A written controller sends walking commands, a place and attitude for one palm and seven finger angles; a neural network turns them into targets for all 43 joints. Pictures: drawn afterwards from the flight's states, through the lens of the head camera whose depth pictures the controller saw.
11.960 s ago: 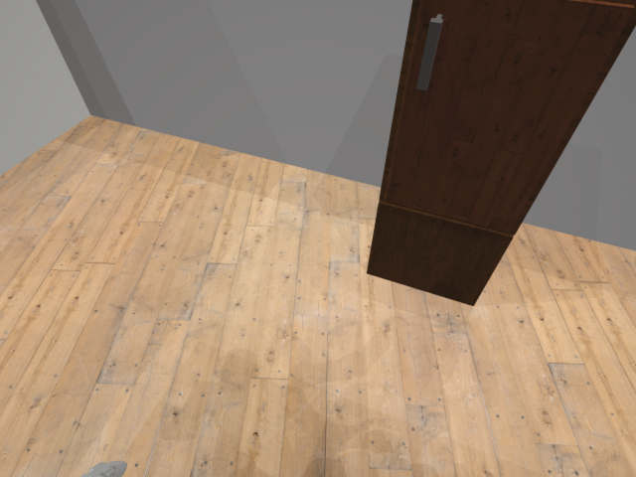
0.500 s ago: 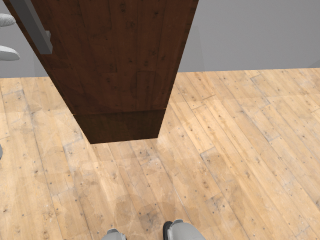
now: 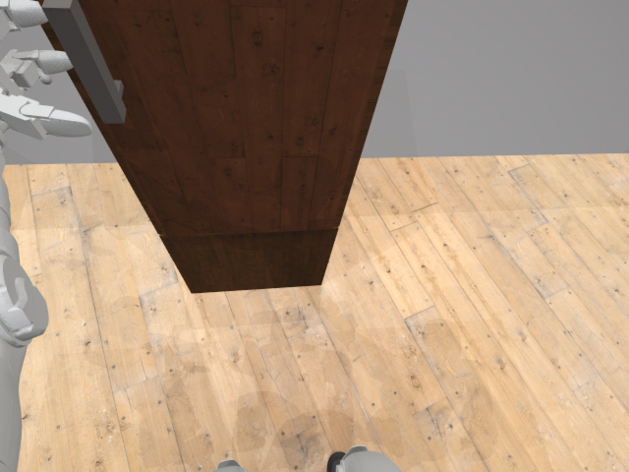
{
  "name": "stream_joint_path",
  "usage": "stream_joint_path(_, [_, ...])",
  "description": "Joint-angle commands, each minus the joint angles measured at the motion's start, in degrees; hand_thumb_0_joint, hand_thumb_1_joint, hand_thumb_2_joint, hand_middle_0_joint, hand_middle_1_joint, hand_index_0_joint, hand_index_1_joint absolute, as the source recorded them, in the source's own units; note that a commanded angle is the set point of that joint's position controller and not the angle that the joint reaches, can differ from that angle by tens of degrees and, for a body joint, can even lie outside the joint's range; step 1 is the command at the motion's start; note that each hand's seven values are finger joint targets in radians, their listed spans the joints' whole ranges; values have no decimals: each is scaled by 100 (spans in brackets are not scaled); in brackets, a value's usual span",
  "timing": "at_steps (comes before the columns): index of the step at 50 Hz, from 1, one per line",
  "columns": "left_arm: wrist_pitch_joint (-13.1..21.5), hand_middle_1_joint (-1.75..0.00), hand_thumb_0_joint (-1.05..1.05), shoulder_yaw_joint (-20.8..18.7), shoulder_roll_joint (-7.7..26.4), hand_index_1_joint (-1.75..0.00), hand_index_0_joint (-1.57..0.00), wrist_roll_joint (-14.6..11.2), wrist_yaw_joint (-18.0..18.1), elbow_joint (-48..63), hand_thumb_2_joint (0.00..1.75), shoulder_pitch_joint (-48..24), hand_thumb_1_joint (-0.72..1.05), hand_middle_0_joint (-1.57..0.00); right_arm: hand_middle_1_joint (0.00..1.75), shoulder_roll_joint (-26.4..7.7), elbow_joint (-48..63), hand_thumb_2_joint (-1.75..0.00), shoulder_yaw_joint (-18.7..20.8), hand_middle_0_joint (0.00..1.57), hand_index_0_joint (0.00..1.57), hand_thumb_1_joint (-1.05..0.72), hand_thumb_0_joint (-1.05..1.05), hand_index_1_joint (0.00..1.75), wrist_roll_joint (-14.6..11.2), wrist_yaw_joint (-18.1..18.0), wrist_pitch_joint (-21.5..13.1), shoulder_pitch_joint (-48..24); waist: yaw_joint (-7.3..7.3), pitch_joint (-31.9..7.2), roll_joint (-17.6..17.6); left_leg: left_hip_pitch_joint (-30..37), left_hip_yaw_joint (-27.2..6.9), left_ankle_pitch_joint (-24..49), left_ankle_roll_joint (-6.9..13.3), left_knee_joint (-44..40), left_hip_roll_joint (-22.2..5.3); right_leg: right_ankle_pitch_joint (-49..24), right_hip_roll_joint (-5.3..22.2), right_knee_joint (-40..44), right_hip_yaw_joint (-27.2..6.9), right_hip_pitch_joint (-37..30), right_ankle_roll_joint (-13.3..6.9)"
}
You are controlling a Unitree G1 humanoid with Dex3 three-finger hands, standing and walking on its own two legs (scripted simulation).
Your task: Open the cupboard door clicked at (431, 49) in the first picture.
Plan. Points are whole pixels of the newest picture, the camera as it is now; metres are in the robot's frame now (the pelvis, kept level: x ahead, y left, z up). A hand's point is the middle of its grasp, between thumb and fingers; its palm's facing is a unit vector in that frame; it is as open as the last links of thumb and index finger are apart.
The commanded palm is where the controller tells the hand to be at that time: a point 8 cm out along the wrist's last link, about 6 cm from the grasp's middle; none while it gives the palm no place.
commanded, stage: slide the fingers in behind the handle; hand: left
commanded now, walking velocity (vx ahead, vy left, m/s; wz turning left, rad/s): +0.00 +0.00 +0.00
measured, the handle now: (94, 54) +0.57 +0.20 +0.15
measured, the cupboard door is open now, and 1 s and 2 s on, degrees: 0 3 4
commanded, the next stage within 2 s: move the hooked fingers beside the handle in 1.06 s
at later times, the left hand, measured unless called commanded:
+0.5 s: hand (52, 90) +0.51 +0.23 +0.15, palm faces +0.07 -1.00 -0.01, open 14.8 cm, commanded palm +0.50 +0.24 +0.15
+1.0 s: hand (58, 99) +0.50 +0.23 +0.15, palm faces +0.10 -0.99 -0.03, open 15.2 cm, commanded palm +0.50 +0.21 +0.15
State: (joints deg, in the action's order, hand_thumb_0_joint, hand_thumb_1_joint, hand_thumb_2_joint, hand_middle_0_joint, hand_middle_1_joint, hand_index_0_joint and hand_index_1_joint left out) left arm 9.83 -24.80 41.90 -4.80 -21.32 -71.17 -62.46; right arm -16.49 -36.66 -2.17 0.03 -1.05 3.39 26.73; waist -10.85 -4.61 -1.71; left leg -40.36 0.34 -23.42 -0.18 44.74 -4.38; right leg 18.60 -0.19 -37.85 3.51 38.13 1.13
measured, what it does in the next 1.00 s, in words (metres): stands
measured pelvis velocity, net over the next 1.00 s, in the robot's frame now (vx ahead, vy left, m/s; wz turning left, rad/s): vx -0.01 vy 0.00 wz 0.09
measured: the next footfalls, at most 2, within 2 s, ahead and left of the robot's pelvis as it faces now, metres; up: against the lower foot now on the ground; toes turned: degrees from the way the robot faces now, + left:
none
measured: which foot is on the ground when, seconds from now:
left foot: down 0.00-1.00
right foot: down 0.00-1.00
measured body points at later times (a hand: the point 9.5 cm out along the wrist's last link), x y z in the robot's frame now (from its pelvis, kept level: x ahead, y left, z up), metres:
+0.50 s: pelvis +0.00 +0.00 +0.00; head +0.11 +0.02 +0.44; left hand +0.50 +0.29 +0.16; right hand +0.00 -0.27 -0.11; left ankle -0.03 +0.11 -0.71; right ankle -0.02 -0.14 -0.71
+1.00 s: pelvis -0.01 +0.00 +0.00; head +0.09 +0.02 +0.44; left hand +0.49 +0.28 +0.16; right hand +0.01 -0.27 -0.12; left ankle -0.03 +0.11 -0.71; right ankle -0.02 -0.14 -0.71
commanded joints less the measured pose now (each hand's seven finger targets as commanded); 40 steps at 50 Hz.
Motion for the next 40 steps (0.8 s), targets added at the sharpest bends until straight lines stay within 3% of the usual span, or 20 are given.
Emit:
stream_joint_path(1, [448, -120, 0, 238, 773, -120, -30, -143, -152, 1353, 30, -2886, -50, -30, 30, -1047, 96, -90, 403, 20, 20, -90, 0, 30, 19, -97, -88, 994, -234, -2516, -1130, 2452, -276, 3395, 135, -171, 170, -2467, -310, 110, 1, -589, -174])
stream_joint_path(4, [499, -120, 0, 366, 544, -120, -30, -165, -98, 1579, 30, -3005, -50, -30, 30, -1016, 47, -90, 420, 20, 20, -90, 0, 30, 31, -91, -131, 976, -223, -2771, -1260, 2723, -309, 3725, 116, -132, 172, -2620, -302, 74, -1, -619, -178])
stream_joint_path(6, [482, -120, 0, 523, 290, -120, -30, -199, -71, 1471, 30, -2982, -50, -30, 30, -1005, 16, -90, 422, 20, 20, -90, 0, 30, 26, -85, -164, 915, -284, -2575, -1034, 2622, -300, 3540, 135, -143, 180, -2569, -304, 111, 5, -576, -166])
stream_joint_path(7, [505, -120, 0, 554, 254, -120, -30, -225, -51, 1502, 30, -3126, -50, -30, 30, -1009, -10, -90, 408, 20, 20, -90, 0, 30, 32, -100, -179, 925, -320, -2520, -1093, 2649, -319, 3599, 140, -154, 183, -2592, -297, 109, 8, -562, -181])
stream_joint_path(12, [579, -120, 0, 623, 94, -120, -30, -264, -19, 1683, 30, -3151, -50, -30, 30, -994, -38, -90, 415, 20, 20, -90, 0, 30, 49, -82, -265, 862, -252, -2782, -1207, 2790, -322, 3717, 125, -138, 215, -2710, -282, 65, -6, -686, -205])
stream_joint_path(14, [548, -120, 0, 735, -55, -120, -30, -281, -21, 1500, 30, -3155, -50, -30, 30, -984, -82, -90, 414, 20, 20, -90, 0, 30, 32, -76, -284, 820, -320, -2598, -955, 2656, -311, 3460, 141, -153, 225, -2649, -287, 104, -12, -645, -170])
stream_joint_path(16, [541, -120, 0, 829, -154, -120, -30, -277, -16, 1438, 30, -3231, -50, -30, 30, -987, -94, -90, 403, 20, 20, -90, 0, 30, 27, -79, -308, 776, -337, -2459, -975, 2534, -299, 3229, 143, -186, 253, -2549, -275, 108, -11, -627, -184])
stream_joint_path(17, [578, -120, 0, 772, -118, -120, -30, -295, 4, 1542, 30, -3311, -50, -30, 30, -987, -106, -90, 412, 20, 20, -90, 0, 30, 36, -95, -330, 802, -357, -2533, -976, 2617, -315, 3370, 154, -166, 240, -2618, -271, 86, -5, -652, -194])
stream_joint_path(19, [618, -120, 0, 795, -190, -120, -30, -285, 10, 1678, 30, -3230, -50, -30, 30, -963, -118, -90, 428, 20, 20, -90, 0, 30, 49, -67, -364, 804, -260, -2856, -1133, 2898, -368, 3720, 115, -141, 225, -2677, -279, 44, 6, -644, -196])
stream_joint_path(22, [660, -120, 0, 1031, -574, -120, -30, -400, 7, 1828, 30, -3242, -50, -30, 30, -937, -128, -90, 434, 20, 20, -90, 0, 30, 49, -49, -415, 763, -309, -2754, -1072, 2992, -391, 3845, 111, -147, 213, -2661, -289, 65, 31, -591, -200])
stream_joint_path(24, [649, -120, 0, 949, -471, -120, -30, -402, 26, 1790, 30, -3219, -50, -30, 30, -960, -174, -90, 441, 20, 20, -90, 0, 30, 43, -46, -422, 740, -282, -2728, -1027, 2950, -377, 3707, 102, -166, 210, -2629, -289, 83, 21, -593, -187])
stream_joint_path(25, [649, -120, 0, 1116, -684, -120, -30, -412, 21, 1831, 30, -3286, -50, -30, 30, -936, -173, -90, 433, 20, 20, -90, 0, 30, 42, -34, -442, 712, -296, -2695, -1050, 2945, -388, 3650, 100, -183, 224, -2580, -288, 79, 36, -580, -192])
stream_joint_path(27, [662, -120, 0, 1148, -761, -120, -30, -433, 64, 1811, 30, -3314, -50, -30, 30, -933, -197, -90, 431, 20, 20, -90, 0, 30, 50, -40, -474, 708, -325, -2559, -1068, 2912, -389, 3600, 102, -193, 228, -2525, -283, 86, 51, -564, -211])
stream_joint_path(28, [683, -120, 0, 1119, -717, -120, -30, -407, 92, 1905, 30, -3338, -50, -30, 30, -934, -213, -90, 445, 20, 20, -90, 0, 30, 48, -31, -485, 716, -285, -2692, -1084, 2996, -425, 3705, 83, -193, 212, -2519, -283, 64, 53, -541, -201])
stream_joint_path(31, [673, -120, 0, 1417, -1139, -120, -30, -419, 149, 1925, 30, -3439, -50, -30, 30, -900, -272, -90, 455, 20, 20, -90, 0, 30, 62, -2, -546, 689, -352, -2620, -1142, 3142, -449, 3673, 53, -194, 205, -2362, -289, 94, 83, -359, -190])
stream_joint_path(33, [702, -120, 0, 1332, -1063, -120, -30, -425, 192, 1939, 30, -3394, -50, -30, 30, -911, -294, -90, 466, 20, 20, -90, 0, 30, 66, 2, -582, 708, -289, -2737, -1100, 3175, -483, 3818, 42, -178, 212, -2424, -288, 62, 70, -429, -203])
stream_joint_path(35, [693, -120, 0, 1642, -1427, -120, -30, -402, 232, 1931, 30, -3616, -50, -30, 30, -885, -349, -90, 460, 20, 20, -90, 0, 30, 61, 5, -628, 670, -405, -2544, -1144, 3219, -518, 3662, 20, -197, 199, -2221, -288, 81, 102, -201, -192])
stream_joint_path(37, [703, -120, 0, 1607, -1419, -120, -30, -413, 312, 1836, 30, -3691, -50, -30, 30, -901, -379, -90, 443, 20, 20, -90, 0, 30, 80, -7, -674, 696, -438, -2430, -1054, 3139, -541, 3536, 30, -226, 218, -2133, -279, 85, 114, -195, -204])
stream_joint_path(38, [716, -120, 0, 1570, -1338, -120, -30, -372, 330, 1850, 30, -3707, -50, -30, 30, -912, -404, -90, 459, 20, 20, -90, 0, 30, 76, 0, -692, 696, -405, -2575, -1100, 3200, -559, 3565, 9, -209, 213, -2122, -282, 53, 95, -175, -199])
stream_joint_path(40, [718, -120, 0, 1696, -1504, -120, -30, -336, 356, 1810, 30, -3760, -50, -30, 30, -893, -423, -90, 456, 20, 20, -90, 0, 30, 83, 12, -726, 692, -426, -2609, -1184, 3302, -596, 3676, -20, -178, 199, -2075, -278, 20, 113, -48, -204])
